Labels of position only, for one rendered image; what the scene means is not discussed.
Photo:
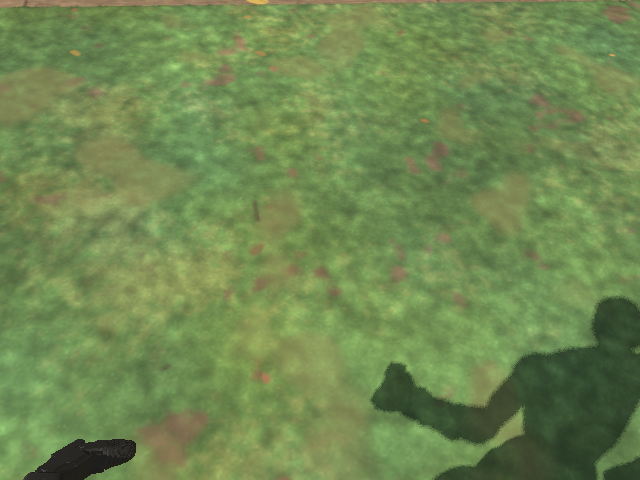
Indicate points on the robot left hand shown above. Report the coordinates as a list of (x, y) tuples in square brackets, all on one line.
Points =
[(78, 460)]

